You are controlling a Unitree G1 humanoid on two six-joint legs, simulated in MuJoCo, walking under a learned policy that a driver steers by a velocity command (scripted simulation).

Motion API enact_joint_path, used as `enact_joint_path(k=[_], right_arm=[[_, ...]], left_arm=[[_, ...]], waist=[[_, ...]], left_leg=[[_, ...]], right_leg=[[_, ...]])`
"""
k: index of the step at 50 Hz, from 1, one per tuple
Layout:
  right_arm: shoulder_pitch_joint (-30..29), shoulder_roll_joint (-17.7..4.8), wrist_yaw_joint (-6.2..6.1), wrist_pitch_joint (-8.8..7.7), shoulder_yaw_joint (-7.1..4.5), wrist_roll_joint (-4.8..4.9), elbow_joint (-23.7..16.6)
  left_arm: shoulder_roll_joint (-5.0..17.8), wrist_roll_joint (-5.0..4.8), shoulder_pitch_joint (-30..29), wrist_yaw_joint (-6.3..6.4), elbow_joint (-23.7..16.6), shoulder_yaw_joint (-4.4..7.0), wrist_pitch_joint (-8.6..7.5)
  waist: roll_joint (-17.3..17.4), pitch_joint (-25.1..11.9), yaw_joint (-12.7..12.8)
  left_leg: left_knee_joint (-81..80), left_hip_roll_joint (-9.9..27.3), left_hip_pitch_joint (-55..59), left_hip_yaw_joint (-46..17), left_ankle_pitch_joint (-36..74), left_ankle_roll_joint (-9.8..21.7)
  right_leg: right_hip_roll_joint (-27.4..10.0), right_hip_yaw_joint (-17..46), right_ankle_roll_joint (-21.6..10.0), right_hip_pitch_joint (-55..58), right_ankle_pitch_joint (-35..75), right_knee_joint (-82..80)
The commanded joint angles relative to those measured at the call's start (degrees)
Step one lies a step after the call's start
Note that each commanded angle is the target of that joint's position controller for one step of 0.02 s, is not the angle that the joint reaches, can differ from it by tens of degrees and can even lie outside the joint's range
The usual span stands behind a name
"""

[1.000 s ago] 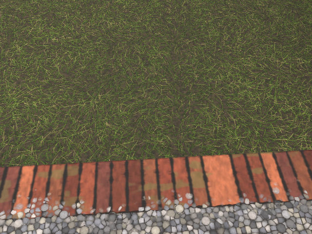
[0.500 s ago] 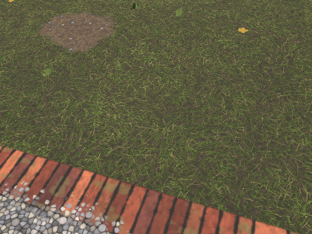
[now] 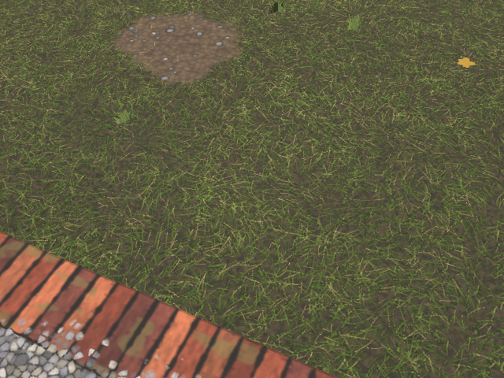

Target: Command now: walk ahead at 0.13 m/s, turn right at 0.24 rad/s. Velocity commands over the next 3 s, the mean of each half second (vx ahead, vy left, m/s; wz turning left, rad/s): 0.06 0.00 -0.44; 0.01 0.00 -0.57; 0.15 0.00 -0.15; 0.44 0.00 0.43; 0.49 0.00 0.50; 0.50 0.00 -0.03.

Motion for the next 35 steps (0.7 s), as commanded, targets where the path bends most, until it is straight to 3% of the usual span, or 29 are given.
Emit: enact_joint_path(k=[1,2,3,5,7,11,14,17,19,20,21,22,23,24,25,26,29,32,35], right_arm=[[-6.45,-4.31,-0.34,-1.36,-0.81,-1.03,-5.18],[-8.33,-6.53,-0.66,-1.71,-1.55,-1.52,-6.19],[-8.02,-7.72,-1.09,-1.91,-2.05,-1.82,-6.35],[-4.87,-7.97,-1.88,-2.01,-2.48,-2.01,-5.36],[-2.76,-8.45,-2.05,-2.1,-3.11,-1.62,-4.94],[-3.68,-8.59,-2.51,-1.55,-3.87,-1.68,-6.51],[-3.4,-9.04,-3.14,-0.99,-4.38,-1.66,-7.29],[-4.43,-8.96,-3.72,-0.28,-4.28,-1.2,-7.07],[-3.19,-6.78,-3.26,0.45,-3.29,-0.78,-5.65],[0.86,-1.65,-3.58,0.58,-1.92,-0.69,-8.1],[-4.2,-0.63,-3.57,-0.31,-0.92,-1.23,-11.93],[-8.57,-2.35,-2.61,-0.29,-0.83,-1.8,-11.53],[-9.02,-4.2,-2.49,0.11,-1.43,-1.52,-10.28],[-6.22,-7.72,-2.87,0.43,-2.72,-1.64,-8.68],[-6.39,-8.01,-3.32,0.68,-2.95,-1.57,-8.48],[-6.26,-6.48,-3.37,0.71,-2.37,-1.64,-8.66],[-1.64,-5.83,-2.25,1.7,-2.03,-0.84,-5.9],[-0.56,-5.77,-1.74,3.09,-1.26,-0.72,-4.0],[-1.26,-6.41,-2.26,3.65,-0.29,-0.66,-3.03]], left_arm=[[0.84,-1.36,10.04,-0.89,0.49,0.66,0.58],[1.78,-1.65,9.0,-1.3,0.0,1.0,0.75],[2.52,-1.28,7.02,-1.47,-0.89,1.18,0.93],[2.95,-0.41,2.06,-1.14,-3.46,0.87,1.4],[3.36,-0.19,-0.89,-0.46,-5.12,0.58,1.86],[4.55,-0.02,-3.92,-0.17,-6.27,0.65,2.8],[5.27,-0.61,-6.06,-0.61,-7.27,1.25,2.62],[6.21,-2.32,-7.49,-1.23,-8.11,2.36,1.48],[8.6,-3.06,-5.88,-1.01,-8.05,3.94,-0.18],[13.98,-3.32,-3.5,0.14,-8.22,5.45,-0.89],[18.03,-2.98,2.94,1.02,-7.91,6.63,-1.39],[17.54,-0.87,6.68,2.16,-5.22,7.49,-3.0],[17.01,-0.81,5.46,2.41,-4.86,7.97,-3.63],[14.57,-1.9,1.85,2.38,-6.0,7.32,-3.21],[12.38,-3.18,-0.56,2.13,-6.72,6.62,-2.75],[12.04,-3.41,-2.75,2.06,-7.74,6.42,-2.01],[12.46,-2.07,-6.44,1.48,-10.53,6.21,-1.09],[13.37,-1.97,-5.59,0.72,-11.6,6.5,-1.55],[13.66,-2.32,-4.59,0.21,-12.49,6.77,-1.64]], waist=[[2.91,-3.26,5.19],[3.09,-3.12,5.16],[3.15,-3.0,4.25],[2.35,-1.7,1.89],[1.91,-1.39,0.02],[2.0,-1.31,-2.44],[2.62,-1.62,-3.68],[2.3,-1.94,-2.72],[-0.33,-4.86,-1.28],[-10.3,-12.81,-3.46],[-13.38,-14.26,1.4],[-6.5,-9.43,3.4],[-6.41,-6.66,2.86],[-6.59,-7.45,0.97],[-7.24,-5.94,-0.65],[-7.2,-4.81,-2.32],[-6.04,-5.12,-4.6],[-6.14,-4.59,-3.4],[-6.01,-4.42,-1.14]], left_leg=[[-13.54,15.15,-8.36,-3.88,24.78,10.78],[-13.93,14.16,-9.88,-1.32,23.18,10.55],[-14.17,14.59,-8.5,-0.88,21.37,10.8],[-14.72,18.29,-1.27,-3.12,18.56,12.38],[-14.87,21.49,7.23,-4.53,17.97,13.9],[-15.39,22.05,14.86,-2.33,10.39,13.17],[-14.1,21.97,19.18,-0.48,6.93,11.46],[-9.35,20.31,20.15,2.04,2.61,7.66],[-3.36,16.63,16.53,3.94,-1.6,3.38],[8.19,8.6,10.63,11.54,-10.39,-3.13],[17.2,1.59,-6.23,6.27,-31.13,-7.07],[22.25,2.84,-15.3,-3.63,-34.47,-6.67],[28.16,4.39,-18.6,-5.77,-32.09,-6.94],[32.56,5.17,-17.32,-6.23,-30.74,-7.36],[34.92,5.46,-14.83,-6.77,-29.16,-7.54],[35.18,5.32,-11.38,-6.79,-26.19,-7.69],[33.82,2.83,-6.09,-5.9,-15.85,-8.05],[26.55,2.96,-5.25,-6.07,-13.13,-9.06],[21.04,3.73,-6.14,-7.11,-14.79,-8.92]], right_leg=[[-0.98,0.9,0.19,8.16,8.98,-0.24],[-0.42,-0.46,0.63,8.78,11.82,-2.17],[-0.48,-0.61,0.87,7.41,13.5,-4.16],[-2.39,1.87,0.71,1.14,14.92,-10.29],[-3.44,3.25,0.6,-4.0,14.58,-15.46],[-2.87,1.17,0.17,-5.36,14.99,-21.79],[-1.62,-0.53,-0.73,-4.13,13.51,-25.92],[1.76,-2.61,-3.34,1.43,20.78,-36.97],[4.03,-1.89,-7.81,12.04,34.92,-44.22],[-6.11,9.6,-17.28,24.73,61.03,-41.94],[-16.35,28.8,-26.78,35.49,64.08,-45.19],[-15.36,27.7,-24.25,36.76,57.43,-45.87],[-12.68,22.31,-20.9,35.09,57.19,-45.5],[-11.84,19.47,-20.19,32.56,59.62,-45.58],[-11.08,17.6,-19.18,27.04,60.3,-46.64],[-9.45,15.65,-18.09,21.26,58.16,-48.72],[-6.97,13.66,-17.6,15.26,55.41,-50.3],[-6.56,15.81,-17.66,16.16,48.76,-50.03],[-8.16,20.86,-18.34,18.95,42.29,-48.83]])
